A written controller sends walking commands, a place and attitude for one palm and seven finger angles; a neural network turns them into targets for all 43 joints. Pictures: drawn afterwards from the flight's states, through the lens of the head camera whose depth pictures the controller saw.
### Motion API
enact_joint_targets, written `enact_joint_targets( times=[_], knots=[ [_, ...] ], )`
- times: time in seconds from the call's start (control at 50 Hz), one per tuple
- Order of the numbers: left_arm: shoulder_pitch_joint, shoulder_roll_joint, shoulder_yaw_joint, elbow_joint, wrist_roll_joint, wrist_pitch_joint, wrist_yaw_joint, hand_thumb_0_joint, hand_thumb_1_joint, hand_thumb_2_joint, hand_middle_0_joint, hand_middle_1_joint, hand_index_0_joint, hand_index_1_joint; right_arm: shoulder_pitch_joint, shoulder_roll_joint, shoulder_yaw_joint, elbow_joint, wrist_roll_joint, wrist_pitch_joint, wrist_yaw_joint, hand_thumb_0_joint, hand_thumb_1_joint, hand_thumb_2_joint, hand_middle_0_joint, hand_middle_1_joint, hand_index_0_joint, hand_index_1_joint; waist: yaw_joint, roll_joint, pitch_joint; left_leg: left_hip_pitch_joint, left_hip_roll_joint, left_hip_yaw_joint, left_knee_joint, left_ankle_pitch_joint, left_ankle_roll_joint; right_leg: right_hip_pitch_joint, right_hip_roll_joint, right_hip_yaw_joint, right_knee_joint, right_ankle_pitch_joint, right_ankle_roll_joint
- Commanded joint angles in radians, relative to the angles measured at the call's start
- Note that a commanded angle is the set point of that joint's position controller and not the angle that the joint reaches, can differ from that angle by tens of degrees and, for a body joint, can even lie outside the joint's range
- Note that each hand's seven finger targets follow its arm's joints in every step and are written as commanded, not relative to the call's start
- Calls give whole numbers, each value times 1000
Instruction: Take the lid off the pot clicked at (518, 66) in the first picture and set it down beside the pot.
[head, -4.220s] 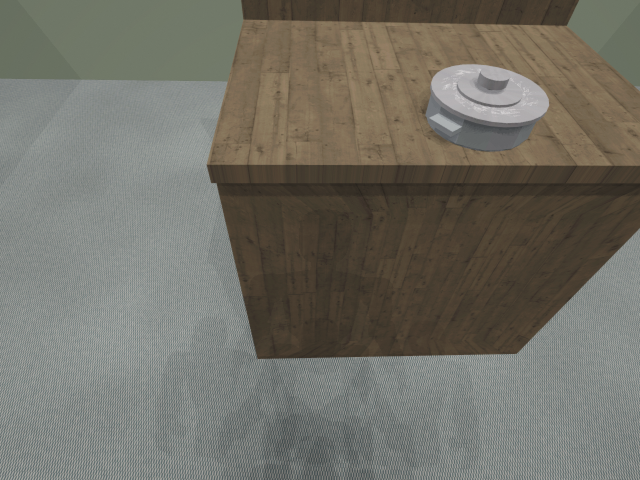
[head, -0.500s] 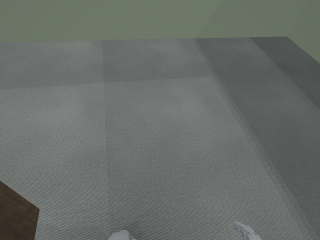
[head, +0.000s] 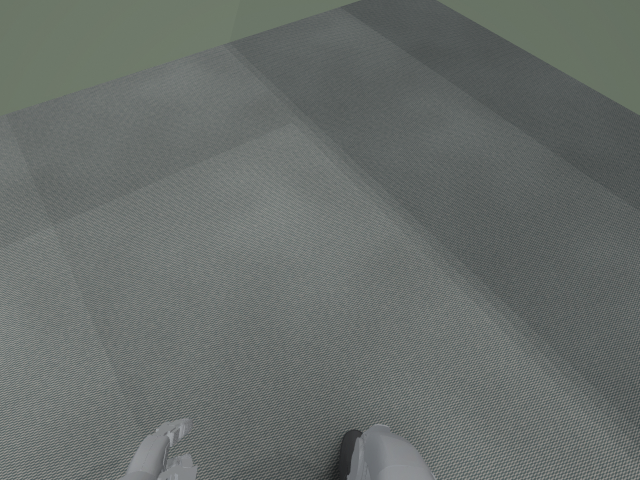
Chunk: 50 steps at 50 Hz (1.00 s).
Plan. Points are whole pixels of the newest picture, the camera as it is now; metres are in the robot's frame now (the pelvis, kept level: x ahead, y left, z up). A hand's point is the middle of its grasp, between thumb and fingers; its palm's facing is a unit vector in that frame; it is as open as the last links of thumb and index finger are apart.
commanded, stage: walk to a spot facing it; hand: left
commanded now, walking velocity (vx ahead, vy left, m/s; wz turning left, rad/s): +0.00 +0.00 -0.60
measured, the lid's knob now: out of the picture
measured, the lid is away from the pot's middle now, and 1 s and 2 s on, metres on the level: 0.00 0.00 0.00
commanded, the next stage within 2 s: turn to face it in 0.02 s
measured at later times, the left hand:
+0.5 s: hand (197, 411) +0.23 +0.18 -0.17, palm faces +0.10 -0.98 -0.16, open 7.3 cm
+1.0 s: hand (186, 437) +0.19 +0.18 -0.15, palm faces +0.32 -0.90 -0.30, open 7.4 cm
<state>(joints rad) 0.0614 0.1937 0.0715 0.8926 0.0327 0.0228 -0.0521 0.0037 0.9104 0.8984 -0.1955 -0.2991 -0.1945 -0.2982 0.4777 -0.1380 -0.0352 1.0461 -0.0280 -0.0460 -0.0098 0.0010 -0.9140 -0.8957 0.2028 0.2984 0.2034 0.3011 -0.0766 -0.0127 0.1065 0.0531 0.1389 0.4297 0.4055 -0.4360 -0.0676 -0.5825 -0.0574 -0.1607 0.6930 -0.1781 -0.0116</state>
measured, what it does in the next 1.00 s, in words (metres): walks ahead, turning left: right foot, then left foot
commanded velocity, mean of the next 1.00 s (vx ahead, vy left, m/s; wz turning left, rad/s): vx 0.00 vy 0.00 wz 0.49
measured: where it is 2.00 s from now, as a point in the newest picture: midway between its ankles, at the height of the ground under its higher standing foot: outside the picture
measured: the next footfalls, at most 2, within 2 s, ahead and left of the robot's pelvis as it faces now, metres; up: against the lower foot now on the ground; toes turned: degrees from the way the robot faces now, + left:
right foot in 0.04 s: +0.18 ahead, -0.09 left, +0.00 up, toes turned -10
left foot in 0.50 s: +0.21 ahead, +0.11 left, +0.00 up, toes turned +11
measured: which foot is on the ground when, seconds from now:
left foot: down 0.00-0.04, up 0.06-0.48, down 0.50-0.98, up 1.00-1.00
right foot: up 0.00-0.02, down 0.04-0.50, up 0.52-0.96, down 0.98-1.00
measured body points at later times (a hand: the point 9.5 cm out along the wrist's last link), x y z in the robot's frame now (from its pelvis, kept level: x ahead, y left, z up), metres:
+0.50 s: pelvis +0.14 +0.00 +0.00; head +0.14 +0.02 +0.45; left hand +0.22 +0.23 -0.15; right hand +0.21 -0.23 -0.14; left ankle +0.17 +0.10 -0.73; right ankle +0.14 -0.09 -0.73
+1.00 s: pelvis +0.15 -0.05 +0.00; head +0.19 -0.06 +0.45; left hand +0.18 +0.23 -0.12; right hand +0.28 -0.29 -0.15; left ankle +0.17 +0.10 -0.72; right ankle +0.18 -0.17 -0.73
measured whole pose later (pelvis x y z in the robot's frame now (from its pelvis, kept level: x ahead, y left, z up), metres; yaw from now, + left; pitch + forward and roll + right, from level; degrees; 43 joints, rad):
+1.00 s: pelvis +0.15 -0.05 +0.00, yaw +18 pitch +2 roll +0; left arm 0.16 0.22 0.07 0.88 0.01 0.02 0.02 0.00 0.91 0.90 -0.20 -0.30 -0.20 -0.30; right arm 0.22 -0.24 -0.09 0.92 -0.02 0.06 0.01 0.00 -0.91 -0.90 0.21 0.30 0.21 0.30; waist -0.02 0.04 0.05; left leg -0.43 -0.03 -0.12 0.63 -0.27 -0.03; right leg -0.29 -0.03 -0.03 0.56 -0.33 0.04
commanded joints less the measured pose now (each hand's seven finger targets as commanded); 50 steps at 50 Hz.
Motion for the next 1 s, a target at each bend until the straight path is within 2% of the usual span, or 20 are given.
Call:
enact_joint_targets(
  times=[0.0, 0.02, 0.04, 0.06, 0.08, 0.14, 0.22, 0.36, 0.44, 0.46, 0.48, 0.5, 0.52, 0.64, 0.8, 0.9, 0.92, 0.94, 0.96, 0.98],
  knots=[
    [301, 147, 39, 16, 3, -65, 16, 0, 900, 900, -200, -300, -200, -300, -20, -213, -49, -94, 20, -16, 0, 0, -900, -900, 200, 300, 200, 300, 197, 103, -270, -199, 177, -68, 541, 919, 56, 615, 47, 0, -186, 187, -80],
    [389, 266, 61, 31, -6, -78, 31, 0, 900, 900, -200, -300, -200, -300, 12, -145, -36, -126, 37, -14, 3, 0, -900, -900, 200, 300, 200, 300, 211, -126, -431, -571, 12, -123, 855, -44, -10, 976, -270, 443, -133, 691, -216],
    [410, 323, 74, 41, -35, -70, 49, 0, 900, 900, -200, -300, -200, -300, -39, -135, -30, -148, 40, -9, -14, 0, -900, -900, 200, 300, 200, 300, 204, -167, -533, -679, -36, -268, 1091, -270, -25, 1028, -413, 622, -159, 1036, -312],
    [363, 288, 67, 24, -41, -55, 62, 0, 900, 900, -200, -300, -200, -300, -87, -142, -35, -163, 38, 0, -26, 0, -900, -900, 200, 300, 200, 300, 190, -36, -413, -677, 9, -370, 1096, -172, -8, 884, -395, 507, -190, 1016, -319],
    [288, 243, 51, 1, -37, -57, 68, 0, 900, 900, -200, -300, -200, -300, -94, -124, -30, -155, 29, 6, -21, 0, -900, -900, 200, 300, 200, 300, 158, -69, -351, -683, 33, -403, 1065, -60, -14, 781, -323, 474, -211, 911, -240],
    [155, 144, 16, -14, -26, -63, 82, 0, 900, 900, -200, -300, -200, -300, -90, -104, -19, -103, 9, 47, -23, 0, -900, -900, 200, 300, 200, 300, 61, 19, -205, -561, 43, -413, 922, 47, -3, 412, -232, 304, -321, 689, -178],
    [89, 91, -7, -4, -12, -67, 86, 0, 900, 900, -200, -300, -200, -300, 10, -58, -1, -51, 6, 70, -19, 0, -900, -900, 200, 300, 200, 300, -5, -53, -218, -463, 5, -401, 726, 117, 3, 294, -162, 165, -367, 464, -158],
    [145, 112, 5, 28, -8, -41, 85, 0, 900, 900, -200, -300, -200, -300, -206, -79, -9, -114, 15, 61, 0, 0, -900, -900, 200, 300, 200, 300, 78, -102, -81, -468, -32, -355, 409, 71, 11, 336, -242, 167, -370, 232, -162],
    [161, 136, 21, 17, -16, -27, 87, 0, 900, 900, -200, -300, -200, -300, -194, -93, -22, -129, 8, 63, 8, 0, -900, -900, 200, 300, 200, 300, 67, -66, -79, -355, -48, -332, 202, 179, 27, 330, -248, 104, -241, 192, -102],
    [167, 122, 21, 13, -19, -21, 86, 0, 900, 900, -200, -300, -200, -300, -155, -124, -30, -127, 6, 60, 11, 0, -900, -900, 200, 300, 200, 300, 50, 48, -96, -280, -19, -394, 89, 307, 49, 285, -212, 60, -125, 123, -56],
    [197, 79, 21, -10, -27, -16, 82, 0, 900, 900, -200, -300, -200, -300, -114, -205, -47, -138, -2, 52, 9, 0, -900, -900, 200, 300, 200, 300, 43, 289, -123, -206, 167, -677, -14, 583, 152, 147, -87, -10, 74, -119, 29],
    [158, 66, 10, -46, -23, -14, 82, 0, 900, 900, -200, -300, -200, -300, -92, -251, -57, -138, -2, 56, 1, 0, -900, -900, 200, 300, 200, 300, 28, 355, -109, -184, 306, -850, -91, 815, 281, 29, 1, 23, 292, -483, 74],
    [123, 88, 15, -51, -15, -9, 83, 0, 900, 900, -200, -300, -200, -300, -101, -254, -57, -132, -4, 58, -7, 0, -900, -900, 200, 300, 200, 300, 25, 241, -127, -207, 294, -825, -96, 675, 309, 28, -14, 117, 423, -441, 63],
    [150, 90, 26, -23, -16, -2, 71, 0, 900, 900, -200, -300, -200, -300, -221, -228, -56, -174, 10, 43, -13, 0, -900, -900, 200, 300, 200, 300, 67, 121, -203, -170, 109, -626, -67, 571, 221, 9, -21, 165, 449, -192, 96],
    [85, 94, 21, -62, -23, 5, 75, 0, 900, 900, -200, -300, -200, -300, -199, -266, -83, -168, 5, 62, -3, 0, -900, -900, 200, 300, 200, 300, 28, 187, -181, -194, 97, -729, -59, 477, 241, 80, 9, 154, 199, -262, 111],
    [189, 110, 22, -47, -32, -5, 78, 0, 900, 900, -200, -300, -200, -300, -283, -289, -96, -202, 7, 77, 2, 0, -900, -900, 200, 300, 200, 300, 79, 218, -203, -334, 40, -764, 8, 459, 199, 329, 57, 128, -92, -173, 90],
    [242, 128, 29, -36, -31, -12, 81, 0, 900, 900, -200, -300, -200, -300, -311, -277, -96, -213, 12, 80, 4, 0, -900, -900, 200, 300, 200, 300, 110, 177, -210, -418, 1, -743, 61, 380, 161, 453, 41, 126, -250, -73, 85],
    [280, 198, 43, -34, -17, -21, 88, 0, 900, 900, -200, -300, -200, -300, -305, -213, -90, -224, 22, 83, 9, 0, -900, -900, 200, 300, 200, 300, 129, -29, -212, -591, -97, -653, 216, 170, 89, 595, -123, 274, -413, -113, 39],
    [268, 306, 58, -52, -3, -25, 93, 0, 900, 900, -200, -300, -200, -300, -313, -144, -76, -254, 20, 82, 11, 0, -900, -900, 200, 300, 200, 300, 139, -327, -164, -766, -227, -463, 486, -137, 6, 590, -411, 578, -480, -78, -77],
    [229, 289, 47, -69, -13, -20, 97, 0, 900, 900, -200, -300, -200, -300, -336, -207, -85, -253, 5, 83, 10, 0, -900, -900, 200, 300, 200, 300, 129, -233, -134, -716, -155, -515, 673, -162, 25, 427, -456, 537, -458, -36, -127]
  ],
)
